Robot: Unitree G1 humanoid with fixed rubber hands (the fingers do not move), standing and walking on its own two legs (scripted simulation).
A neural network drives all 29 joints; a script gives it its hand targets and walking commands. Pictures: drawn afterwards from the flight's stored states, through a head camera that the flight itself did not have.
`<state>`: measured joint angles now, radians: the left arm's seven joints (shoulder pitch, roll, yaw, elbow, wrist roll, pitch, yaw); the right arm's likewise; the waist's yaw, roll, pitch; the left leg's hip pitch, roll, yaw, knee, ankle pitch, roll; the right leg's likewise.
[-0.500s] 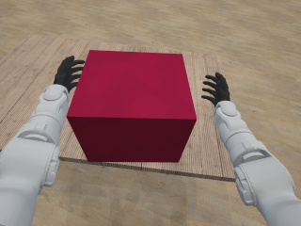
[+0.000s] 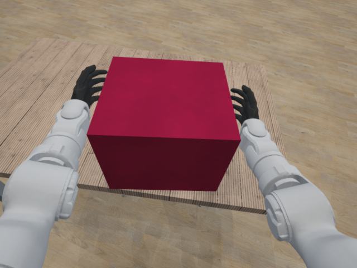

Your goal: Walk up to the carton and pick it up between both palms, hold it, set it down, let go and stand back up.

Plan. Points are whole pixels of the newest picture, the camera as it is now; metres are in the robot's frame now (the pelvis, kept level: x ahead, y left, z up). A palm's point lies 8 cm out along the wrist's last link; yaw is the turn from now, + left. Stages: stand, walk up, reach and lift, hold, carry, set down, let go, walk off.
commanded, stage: reach and lift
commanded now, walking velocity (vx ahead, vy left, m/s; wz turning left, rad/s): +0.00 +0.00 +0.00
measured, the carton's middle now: (166, 125) +0.45 +0.02 +0.05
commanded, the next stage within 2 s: none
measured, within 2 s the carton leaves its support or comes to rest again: leaves its support in 1.72 s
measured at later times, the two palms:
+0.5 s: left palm (87, 101) +0.45 +0.20 +0.13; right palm (248, 119) +0.42 -0.18 +0.10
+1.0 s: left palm (88, 101) +0.46 +0.19 +0.12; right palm (248, 120) +0.42 -0.17 +0.10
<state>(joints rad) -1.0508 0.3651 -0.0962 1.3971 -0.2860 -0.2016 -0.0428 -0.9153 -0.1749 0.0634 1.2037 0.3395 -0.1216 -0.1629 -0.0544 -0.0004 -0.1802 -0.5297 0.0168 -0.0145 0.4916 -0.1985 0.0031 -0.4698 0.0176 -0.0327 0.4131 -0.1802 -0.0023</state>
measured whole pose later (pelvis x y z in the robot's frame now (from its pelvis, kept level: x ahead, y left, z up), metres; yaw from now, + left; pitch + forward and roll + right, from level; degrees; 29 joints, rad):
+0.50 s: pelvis +0.00 +0.00 +0.00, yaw +0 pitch +13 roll -2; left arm -1.04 0.34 -0.05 1.41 -0.24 -0.22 -0.02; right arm -0.91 -0.15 0.02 1.21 0.31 -0.13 -0.18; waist -0.06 0.00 -0.17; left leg -0.50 0.02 -0.01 0.48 -0.20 0.00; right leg -0.44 0.02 -0.03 0.40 -0.18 0.00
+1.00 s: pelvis +0.00 +0.00 +0.01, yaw +1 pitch +11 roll -1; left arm -1.03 0.31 0.16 1.42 -0.04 -0.27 -0.05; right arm -0.86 -0.08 -0.25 1.11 0.02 -0.12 -0.11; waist -0.08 -0.02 -0.13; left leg -0.42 0.01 -0.01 0.40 -0.15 0.00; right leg -0.37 0.01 -0.04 0.33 -0.15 0.00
